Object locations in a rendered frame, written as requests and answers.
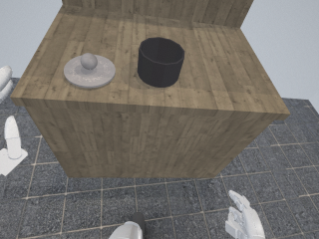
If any lid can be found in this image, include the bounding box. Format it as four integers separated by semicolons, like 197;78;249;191
64;55;116;89

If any left robot shin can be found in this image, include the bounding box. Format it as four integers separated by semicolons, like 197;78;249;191
125;221;141;230

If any right robot hand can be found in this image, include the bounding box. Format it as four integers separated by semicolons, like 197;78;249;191
225;190;265;239

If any pot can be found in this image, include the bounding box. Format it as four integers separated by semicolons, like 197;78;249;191
137;37;185;88

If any table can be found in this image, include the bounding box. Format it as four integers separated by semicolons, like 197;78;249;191
10;0;291;178

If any left robot hand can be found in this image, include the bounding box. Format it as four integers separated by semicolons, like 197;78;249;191
0;65;28;176

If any knob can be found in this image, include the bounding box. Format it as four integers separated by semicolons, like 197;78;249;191
80;53;98;70

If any left robot foot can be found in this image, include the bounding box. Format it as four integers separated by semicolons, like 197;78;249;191
132;211;146;239

